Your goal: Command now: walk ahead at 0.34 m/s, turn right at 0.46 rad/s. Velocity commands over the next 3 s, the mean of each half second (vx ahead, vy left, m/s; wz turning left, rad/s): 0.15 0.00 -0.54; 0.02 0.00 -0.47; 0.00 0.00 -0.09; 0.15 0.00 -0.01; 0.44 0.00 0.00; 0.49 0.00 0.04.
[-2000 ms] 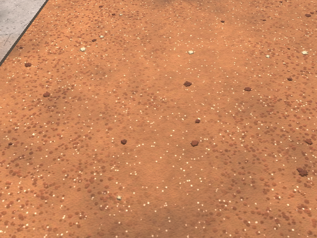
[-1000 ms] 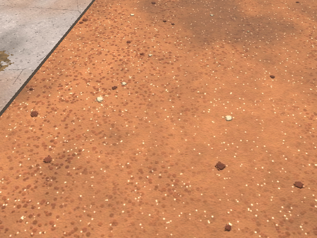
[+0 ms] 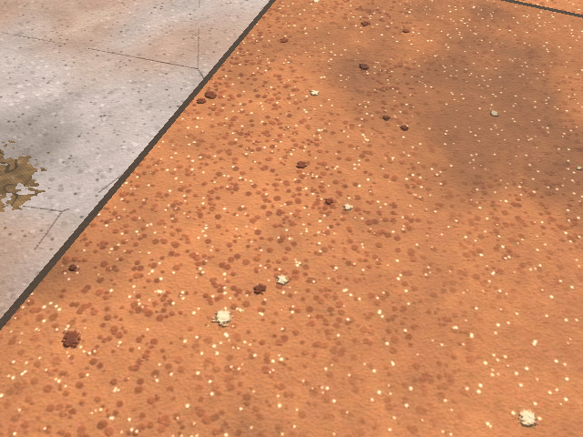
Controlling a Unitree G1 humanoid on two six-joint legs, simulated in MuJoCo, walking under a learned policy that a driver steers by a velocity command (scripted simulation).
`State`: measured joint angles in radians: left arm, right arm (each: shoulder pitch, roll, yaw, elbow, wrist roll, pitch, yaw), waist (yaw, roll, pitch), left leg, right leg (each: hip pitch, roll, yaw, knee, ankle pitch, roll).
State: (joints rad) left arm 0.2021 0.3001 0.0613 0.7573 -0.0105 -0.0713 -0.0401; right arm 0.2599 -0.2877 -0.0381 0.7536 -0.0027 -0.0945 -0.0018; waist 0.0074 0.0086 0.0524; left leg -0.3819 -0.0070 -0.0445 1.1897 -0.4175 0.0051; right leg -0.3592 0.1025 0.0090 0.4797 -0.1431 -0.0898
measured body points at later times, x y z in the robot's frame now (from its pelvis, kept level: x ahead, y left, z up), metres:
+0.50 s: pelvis +0.17 +0.04 +0.00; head +0.21 +0.04 +0.45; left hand +0.38 +0.28 -0.11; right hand +0.26 -0.27 -0.08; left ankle +0.28 +0.12 -0.73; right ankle +0.09 -0.08 -0.65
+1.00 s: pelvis +0.16 -0.01 +0.01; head +0.17 -0.05 +0.46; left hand +0.43 +0.14 -0.07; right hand +0.13 -0.33 -0.11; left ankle +0.25 +0.12 -0.67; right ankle +0.12 -0.09 -0.73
